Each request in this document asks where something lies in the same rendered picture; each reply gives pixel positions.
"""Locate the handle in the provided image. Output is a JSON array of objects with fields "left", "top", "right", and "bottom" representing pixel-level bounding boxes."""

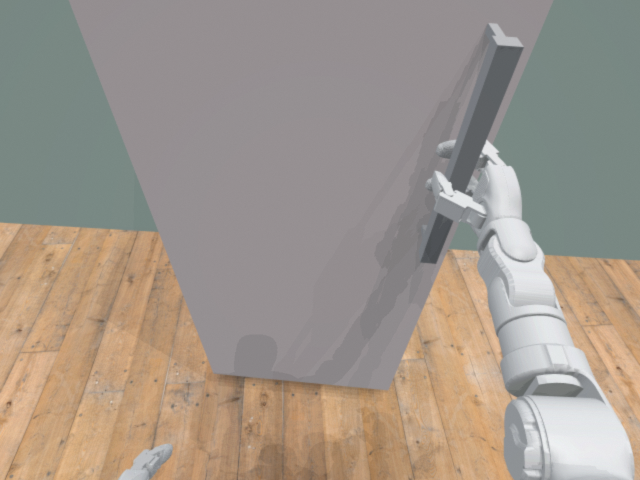
[{"left": 419, "top": 23, "right": 524, "bottom": 264}]

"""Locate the robot right forearm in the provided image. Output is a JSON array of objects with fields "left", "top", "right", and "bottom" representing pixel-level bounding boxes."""
[{"left": 477, "top": 218, "right": 635, "bottom": 480}]

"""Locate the right robot upper arm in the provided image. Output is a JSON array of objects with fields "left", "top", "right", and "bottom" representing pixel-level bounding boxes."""
[{"left": 504, "top": 395, "right": 633, "bottom": 480}]

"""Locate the robot right hand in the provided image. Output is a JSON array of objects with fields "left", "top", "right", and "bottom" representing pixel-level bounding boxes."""
[{"left": 425, "top": 140, "right": 522, "bottom": 238}]

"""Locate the robot left hand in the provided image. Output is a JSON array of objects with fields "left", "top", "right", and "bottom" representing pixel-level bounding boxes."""
[{"left": 118, "top": 444, "right": 173, "bottom": 480}]

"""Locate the fridge door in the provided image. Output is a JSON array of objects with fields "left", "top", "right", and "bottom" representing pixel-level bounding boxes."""
[{"left": 69, "top": 0, "right": 554, "bottom": 390}]

